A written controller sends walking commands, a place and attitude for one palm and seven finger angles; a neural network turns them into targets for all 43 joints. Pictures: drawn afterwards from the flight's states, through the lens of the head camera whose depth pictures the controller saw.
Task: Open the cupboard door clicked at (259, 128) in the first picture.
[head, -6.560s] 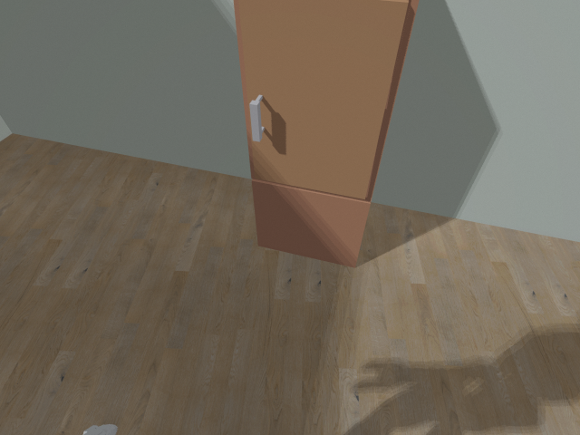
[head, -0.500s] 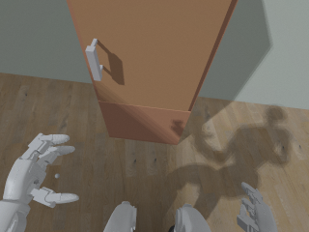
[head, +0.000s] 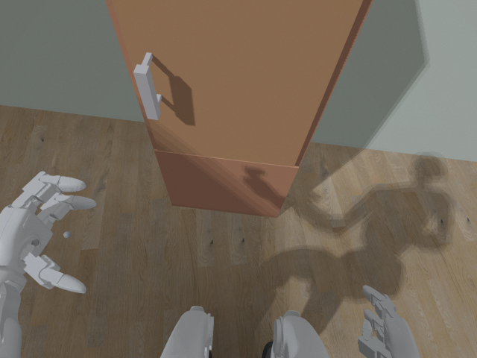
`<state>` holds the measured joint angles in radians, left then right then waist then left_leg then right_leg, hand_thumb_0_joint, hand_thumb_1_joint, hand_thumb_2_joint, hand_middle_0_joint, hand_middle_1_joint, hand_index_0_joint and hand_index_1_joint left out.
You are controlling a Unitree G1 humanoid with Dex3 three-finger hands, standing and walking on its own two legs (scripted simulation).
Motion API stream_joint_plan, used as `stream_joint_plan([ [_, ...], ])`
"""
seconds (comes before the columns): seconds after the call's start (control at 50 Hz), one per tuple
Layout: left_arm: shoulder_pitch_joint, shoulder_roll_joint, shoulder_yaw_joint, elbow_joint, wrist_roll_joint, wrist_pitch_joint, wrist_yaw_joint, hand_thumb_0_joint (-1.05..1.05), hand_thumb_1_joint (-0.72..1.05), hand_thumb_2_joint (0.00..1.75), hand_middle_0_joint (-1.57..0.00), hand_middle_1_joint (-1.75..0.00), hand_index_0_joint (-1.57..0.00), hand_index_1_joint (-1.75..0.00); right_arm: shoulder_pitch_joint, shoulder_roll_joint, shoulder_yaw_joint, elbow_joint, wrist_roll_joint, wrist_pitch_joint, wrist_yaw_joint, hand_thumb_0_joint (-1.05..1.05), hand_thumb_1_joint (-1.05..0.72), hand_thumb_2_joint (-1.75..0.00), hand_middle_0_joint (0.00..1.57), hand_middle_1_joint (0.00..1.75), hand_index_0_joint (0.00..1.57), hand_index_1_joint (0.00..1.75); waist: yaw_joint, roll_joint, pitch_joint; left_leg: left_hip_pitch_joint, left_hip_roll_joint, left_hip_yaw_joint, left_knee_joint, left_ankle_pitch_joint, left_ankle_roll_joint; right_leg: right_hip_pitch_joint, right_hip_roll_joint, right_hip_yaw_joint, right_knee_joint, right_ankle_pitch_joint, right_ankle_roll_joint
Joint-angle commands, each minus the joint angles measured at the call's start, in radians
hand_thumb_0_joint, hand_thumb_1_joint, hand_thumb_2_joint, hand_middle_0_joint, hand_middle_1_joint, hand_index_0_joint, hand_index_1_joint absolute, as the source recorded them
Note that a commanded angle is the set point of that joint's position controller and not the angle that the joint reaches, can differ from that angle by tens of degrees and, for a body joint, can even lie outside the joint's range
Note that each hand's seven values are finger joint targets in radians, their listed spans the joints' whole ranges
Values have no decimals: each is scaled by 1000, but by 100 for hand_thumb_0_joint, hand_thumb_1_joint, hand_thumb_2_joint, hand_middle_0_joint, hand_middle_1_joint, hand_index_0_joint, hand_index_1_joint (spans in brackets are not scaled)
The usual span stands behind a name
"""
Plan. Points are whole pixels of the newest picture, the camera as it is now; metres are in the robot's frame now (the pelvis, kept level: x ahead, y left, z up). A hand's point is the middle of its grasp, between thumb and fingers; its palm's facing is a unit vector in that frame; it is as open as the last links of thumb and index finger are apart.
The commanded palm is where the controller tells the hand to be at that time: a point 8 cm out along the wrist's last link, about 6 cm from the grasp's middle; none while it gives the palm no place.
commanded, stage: raise the hand with hooked fingers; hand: left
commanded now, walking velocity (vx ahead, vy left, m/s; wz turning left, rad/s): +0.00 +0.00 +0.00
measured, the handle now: (151, 87) +0.60 +0.23 +0.03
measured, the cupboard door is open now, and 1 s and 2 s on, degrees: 0 0 0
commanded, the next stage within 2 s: move the hooked fingers beside the handle in 0.48 s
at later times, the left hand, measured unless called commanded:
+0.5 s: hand (72, 231) +0.28 +0.27 +0.04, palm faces -0.05 -1.00 -0.06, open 14.0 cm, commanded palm +0.26 +0.32 +0.05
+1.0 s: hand (84, 191) +0.35 +0.27 +0.04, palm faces -0.06 -1.00 -0.04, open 14.0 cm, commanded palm +0.33 +0.32 +0.04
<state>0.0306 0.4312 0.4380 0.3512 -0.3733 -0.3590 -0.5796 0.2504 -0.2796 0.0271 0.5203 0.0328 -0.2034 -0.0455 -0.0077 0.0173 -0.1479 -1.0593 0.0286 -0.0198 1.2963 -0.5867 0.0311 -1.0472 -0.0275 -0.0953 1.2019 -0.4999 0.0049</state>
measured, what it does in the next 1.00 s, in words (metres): stands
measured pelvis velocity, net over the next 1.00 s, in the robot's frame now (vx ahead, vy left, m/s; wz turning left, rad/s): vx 0.00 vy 0.00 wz -0.02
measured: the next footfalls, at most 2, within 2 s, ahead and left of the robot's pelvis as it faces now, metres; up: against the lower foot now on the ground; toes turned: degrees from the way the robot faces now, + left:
none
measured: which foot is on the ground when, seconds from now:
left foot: down 0.00-1.00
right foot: down 0.00-1.00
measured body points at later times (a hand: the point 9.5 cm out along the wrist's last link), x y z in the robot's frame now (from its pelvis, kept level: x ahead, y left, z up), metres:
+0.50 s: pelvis +0.00 +0.00 +0.00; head +0.11 +0.02 +0.44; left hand +0.28 +0.32 +0.05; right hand +0.17 -0.25 -0.08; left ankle +0.02 +0.10 -0.63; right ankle +0.04 -0.13 -0.63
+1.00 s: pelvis +0.00 +0.00 +0.00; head +0.12 +0.02 +0.43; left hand +0.35 +0.33 +0.05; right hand +0.15 -0.27 -0.09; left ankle +0.02 +0.10 -0.63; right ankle +0.04 -0.13 -0.63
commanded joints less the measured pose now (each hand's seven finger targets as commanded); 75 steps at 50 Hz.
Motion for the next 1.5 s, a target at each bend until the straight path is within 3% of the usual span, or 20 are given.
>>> stream_joint_plan([
  [0.0, -107, 228, 103, -180, -42, -59, -13, 0, -50, 30, -30, -120, -30, -120, 16, -173, -81, -137, 9, -51, -15, 0, -90, -90, 20, 30, 20, 30, 6, 93, -340, 256, -24, -39, -235, 370, -24, 194, 50, 27, -134, 168, -37],
  [0.06, -74, 224, 105, -154, -49, -47, -17, 0, -50, 30, -30, -120, -30, -120, 25, -177, -82, -140, 9, -46, -8, 0, -90, -90, 20, 30, 20, 30, 6, 64, -335, 238, -23, -36, -230, 392, -23, 204, 53, 25, -134, 191, -35],
  [0.3, -102, 239, 110, -201, -37, -79, 12, 0, -50, 30, -30, -120, -30, -120, 24, -173, -82, -139, 8, -35, -9, 0, -90, -90, 20, 30, 20, 30, -2, 110, -327, 252, -22, -36, -234, 367, -25, 184, 51, 29, -134, 171, -35],
  [0.56, -111, 230, 103, -173, -42, -61, -2, 0, -50, 30, -30, -120, -30, -120, 19, -170, -76, -145, 7, -27, -13, 0, -90, -90, 20, 30, 20, 30, -7, 86, -321, 232, -25, -31, -222, 351, -20, 194, 54, 33, -139, 175, -34],
  [0.6, -175, 263, 126, -148, -36, -67, 5, 0, -50, 30, -30, -120, -30, -120, 20, -173, -73, -133, 7, -23, -19, 0, -90, -90, 20, 30, 20, 30, -16, 72, -311, 198, -25, -28, -211, 312, -15, 188, 53, 39, -138, 148, -32],
  [0.62, -240, 256, 108, -140, -37, -72, 1, 0, -50, 30, -30, -120, -30, -120, 24, -173, -70, -125, 5, -25, -25, 0, -90, -90, 20, 30, 20, 30, -31, 73, -297, 192, -25, -31, -199, 313, -14, 169, 57, 37, -130, 150, -35],
  [0.68, -317, 254, 88, -85, -22, -71, -8, 0, -50, 30, -30, -120, -30, -120, 23, -178, -67, -113, 7, -22, -32, 0, -90, -90, 20, 30, 20, 30, -33, 98, -295, 197, -24, -31, -207, 267, -15, 143, 51, 42, -136, 113, -35],
  [0.72, -411, 285, 92, -37, -15, -67, -16, 0, -50, 30, -30, -120, -30, -120, 35, -184, -65, -98, 8, -21, -42, 0, -90, -90, 20, 30, 20, 30, -50, 69, -299, 171, -22, -29, -188, 255, -8, 146, 53, 52, -135, 105, -36],
  [0.74, -421, 319, 116, -21, -5, -64, -22, 0, -50, 30, -30, -120, -30, -120, 37, -188, -65, -94, 7, -19, -42, 0, -90, -90, 20, 30, 20, 30, -34, 88, -338, 184, -21, -30, -190, 278, -10, 162, 50, 56, -132, 123, -37],
  [0.84, -440, 344, 126, -6, 2, -48, -36, 0, -50, 30, -30, -120, -30, -120, 47, -183, -65, -96, 6, -6, -32, 0, -90, -90, 20, 30, 20, 30, -14, 141, -417, 251, -16, -27, -194, 402, -16, 189, 47, 53, -121, 221, -38],
  [0.92, -423, 366, 169, 83, -3, -37, -12, 0, -50, 30, -30, -120, -30, -120, 60, -185, -65, -95, 5, 11, -22, 0, -90, -90, 20, 30, 20, 30, -12, 76, -390, 190, -15, -21, -190, 403, -12, 213, 51, 50, -118, 237, -35],
  [1.08, -590, 372, 135, 169, 38, -78, -13, 0, -50, 30, -30, -120, -30, -120, 89, -196, -69, -68, 3, 42, -17, 0, -90, -90, 20, 30, 20, 30, -46, 94, -381, 208, -9, -27, -201, 367, -11, 161, 52, 52, -125, 202, -34],
  [1.12, -662, 358, 109, 146, 38, -94, -18, 0, -50, 30, -30, -120, -30, -120, 99, -197, -72, -59, 3, 43, -19, 0, -90, -90, 20, 30, 20, 30, -58, 137, -416, 260, -5, -35, -195, 409, -14, 129, 53, 47, -117, 213, -37],
  [1.14, -668, 394, 135, 145, 46, -97, -17, 0, -50, 30, -30, -120, -30, -120, 110, -202, -75, -48, 0, 48, -18, 0, -90, -90, 20, 30, 20, 30, -46, 150, -447, 300, 0, -45, -204, 440, -24, 126, 53, 42, -117, 216, -37],
  [1.16, -656, 374, 121, 154, 47, -98, -17, 0, -50, 30, -30, -120, -30, -120, 113, -200, -77, -48, 0, 52, -16, 0, -90, -90, 20, 30, 20, 30, -47, 156, -447, 325, 0, -52, -208, 469, -28, 116, 52, 40, -121, 220, -37],
  [1.2, -669, 386, 134, 217, 55, -88, -8, 0, -50, 30, -30, -120, -30, -120, 118, -204, -76, -37, 0, 63, -15, 0, -90, -90, 20, 30, 20, 30, -57, 94, -405, 278, 1, -47, -208, 427, -21, 116, 52, 38, -127, 210, -33],
  [1.3, -756, 443, 166, 317, 85, -96, 6, 0, -50, 30, -30, -120, -30, -120, 126, -204, -68, -31, -6, 85, -14, 0, -90, -90, 20, 30, 20, 30, -57, 96, -395, 202, -6, -31, -195, 365, -11, 133, 51, 48, -120, 194, -33],
  [1.36, -878, 448, 139, 336, 107, -119, 6, 0, -50, 30, -30, -120, -30, -120, 138, -207, -66, -18, -10, 96, -14, 0, -90, -90, 20, 30, 20, 30, -75, 149, -420, 261, 1, -50, -190, 391, -18, 75, 54, 40, -107, 185, -37],
  [1.44, -945, 466, 135, 415, 125, -125, -1, 0, -50, 30, -30, -120, -30, -120, 160, -216, -67, 3, -14, 114, -13, 0, -90, -90, 20, 30, 20, 30, -90, 140, -457, 281, 5, -58, -169, 423, -18, 48, 56, 40, -100, 197, -35],
  [1.48, -990, 472, 123, 466, 138, -117, -2, 0, -50, 30, -30, -120, -30, -120, 161, -216, -62, 6, -13, 127, -13, 0, -90, -90, 20, 30, 20, 30, -99, 141, -424, 246, 2, -58, -165, 401, -14, 40, 54, 40, -98, 192, -34],
])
